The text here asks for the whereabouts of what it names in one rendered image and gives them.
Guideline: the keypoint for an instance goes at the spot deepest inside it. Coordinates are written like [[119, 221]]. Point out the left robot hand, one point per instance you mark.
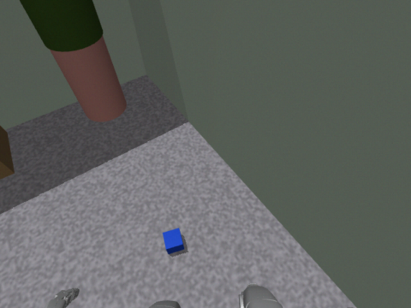
[[63, 298]]

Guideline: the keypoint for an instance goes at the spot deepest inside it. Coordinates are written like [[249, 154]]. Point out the potted plant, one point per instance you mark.
[[71, 30]]

